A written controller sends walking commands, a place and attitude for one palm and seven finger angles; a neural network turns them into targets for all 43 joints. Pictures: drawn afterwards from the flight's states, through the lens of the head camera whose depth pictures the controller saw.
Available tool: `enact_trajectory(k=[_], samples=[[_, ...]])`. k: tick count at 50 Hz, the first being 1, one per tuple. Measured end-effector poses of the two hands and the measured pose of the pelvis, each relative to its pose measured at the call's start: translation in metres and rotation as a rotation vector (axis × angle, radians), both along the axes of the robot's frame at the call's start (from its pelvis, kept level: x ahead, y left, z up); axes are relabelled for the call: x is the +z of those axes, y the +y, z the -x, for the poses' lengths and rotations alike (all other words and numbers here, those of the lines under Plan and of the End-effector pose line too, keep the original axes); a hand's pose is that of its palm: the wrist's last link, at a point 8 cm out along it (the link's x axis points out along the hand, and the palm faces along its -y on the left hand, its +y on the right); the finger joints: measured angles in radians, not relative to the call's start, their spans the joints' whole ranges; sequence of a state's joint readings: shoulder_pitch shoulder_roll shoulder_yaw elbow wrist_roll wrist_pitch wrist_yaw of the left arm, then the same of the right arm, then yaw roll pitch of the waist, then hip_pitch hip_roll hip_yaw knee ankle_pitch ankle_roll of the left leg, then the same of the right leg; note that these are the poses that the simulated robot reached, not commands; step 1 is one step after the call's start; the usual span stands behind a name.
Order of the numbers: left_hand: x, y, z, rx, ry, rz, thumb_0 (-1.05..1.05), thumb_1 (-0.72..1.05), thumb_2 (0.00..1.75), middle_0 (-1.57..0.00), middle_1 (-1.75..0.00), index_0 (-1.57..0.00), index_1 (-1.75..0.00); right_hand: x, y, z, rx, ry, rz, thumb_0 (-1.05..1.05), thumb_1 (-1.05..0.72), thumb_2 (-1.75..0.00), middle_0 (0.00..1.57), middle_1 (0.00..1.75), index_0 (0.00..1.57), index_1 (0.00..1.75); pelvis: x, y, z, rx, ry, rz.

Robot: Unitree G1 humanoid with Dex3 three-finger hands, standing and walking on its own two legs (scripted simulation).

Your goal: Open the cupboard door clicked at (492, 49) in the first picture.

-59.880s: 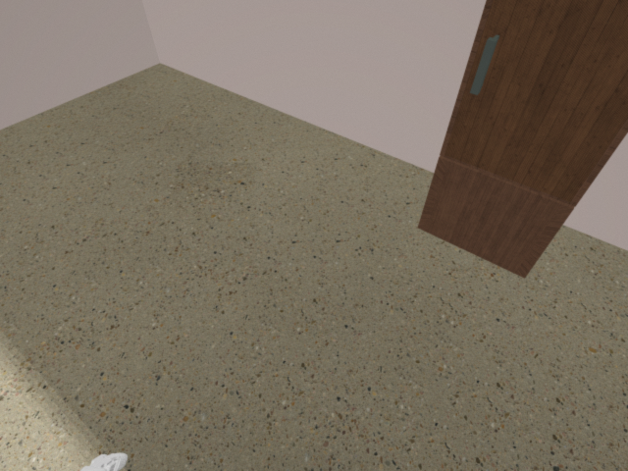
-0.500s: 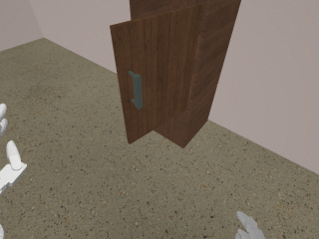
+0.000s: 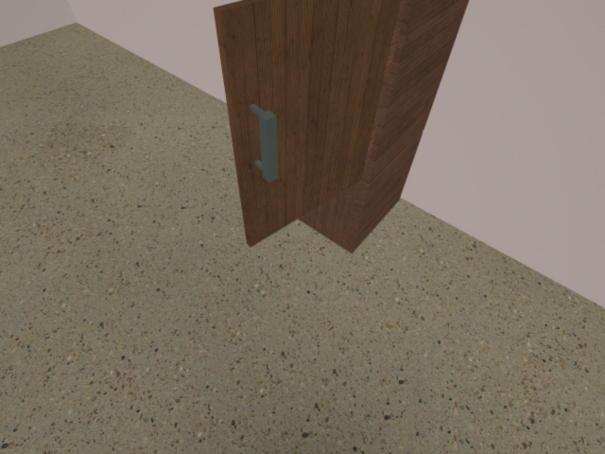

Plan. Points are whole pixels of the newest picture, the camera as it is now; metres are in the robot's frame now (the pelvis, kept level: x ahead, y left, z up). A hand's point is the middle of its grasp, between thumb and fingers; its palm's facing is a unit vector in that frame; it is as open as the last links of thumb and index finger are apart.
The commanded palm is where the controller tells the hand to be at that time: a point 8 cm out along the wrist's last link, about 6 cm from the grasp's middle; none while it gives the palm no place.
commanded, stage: let the arm hang, fingers relaxed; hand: left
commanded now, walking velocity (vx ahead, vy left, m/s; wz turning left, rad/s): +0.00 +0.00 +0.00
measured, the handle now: (263, 143) +0.66 +0.11 +0.01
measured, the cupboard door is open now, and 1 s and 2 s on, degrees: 79 79 79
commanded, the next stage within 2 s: look to check the result in 0.78 s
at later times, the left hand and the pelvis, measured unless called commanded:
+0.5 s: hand out of the picture +0.04 +0.21 -0.16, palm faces +0.01 -0.96 -0.27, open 7.4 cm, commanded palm none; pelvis +0.00 +0.00 +0.01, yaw +0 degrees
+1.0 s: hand out of the picture +0.08 +0.23 -0.15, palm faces -0.01 -0.95 -0.31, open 7.4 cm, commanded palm none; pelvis +0.01 -0.01 +0.01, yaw +0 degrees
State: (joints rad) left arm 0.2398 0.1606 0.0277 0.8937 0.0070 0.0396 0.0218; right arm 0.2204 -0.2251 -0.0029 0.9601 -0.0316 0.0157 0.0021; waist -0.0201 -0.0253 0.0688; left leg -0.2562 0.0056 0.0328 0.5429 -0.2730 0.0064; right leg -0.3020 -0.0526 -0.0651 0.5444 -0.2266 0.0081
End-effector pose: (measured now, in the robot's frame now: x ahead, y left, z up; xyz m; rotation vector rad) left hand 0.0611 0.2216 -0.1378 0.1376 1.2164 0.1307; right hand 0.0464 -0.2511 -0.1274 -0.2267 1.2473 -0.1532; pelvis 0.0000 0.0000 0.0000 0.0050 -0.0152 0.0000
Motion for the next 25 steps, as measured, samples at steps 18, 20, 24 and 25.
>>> enact_trajectory(k=[18,20,24,25], samples=[[0.017,0.042,0.066,0.038,0.210,-0.117,0.00,0.92,0.90,-0.20,-0.30,-0.20,-0.30,-0.015,0.017,0.056,-0.050,0.188,-0.074,0.01,-0.91,-0.89,0.20,0.30,0.20,0.30,0.009,-0.001,0.002,0.003,-0.014,0.002],[0.017,0.040,0.057,0.031,0.185,-0.114,0.00,0.92,0.90,-0.20,-0.30,-0.20,-0.30,-0.015,0.016,0.052,-0.048,0.175,-0.075,0.01,-0.91,-0.89,0.20,0.30,0.20,0.30,0.009,-0.001,0.003,0.003,-0.015,0.001],[0.016,0.036,0.035,0.014,0.128,-0.103,0.00,0.91,0.90,-0.20,-0.30,-0.20,-0.30,-0.013,0.013,0.042,-0.047,0.143,-0.067,0.01,-0.91,-0.89,0.20,0.30,0.20,0.30,0.009,-0.001,0.003,0.002,-0.017,0.000],[0.016,0.035,0.030,0.009,0.115,-0.099,0.00,0.91,0.90,-0.20,-0.30,-0.20,-0.30,-0.012,0.012,0.039,-0.046,0.135,-0.063,0.01,-0.91,-0.89,0.20,0.30,0.20,0.30,0.009,-0.001,0.002,0.002,-0.018,0.000]])
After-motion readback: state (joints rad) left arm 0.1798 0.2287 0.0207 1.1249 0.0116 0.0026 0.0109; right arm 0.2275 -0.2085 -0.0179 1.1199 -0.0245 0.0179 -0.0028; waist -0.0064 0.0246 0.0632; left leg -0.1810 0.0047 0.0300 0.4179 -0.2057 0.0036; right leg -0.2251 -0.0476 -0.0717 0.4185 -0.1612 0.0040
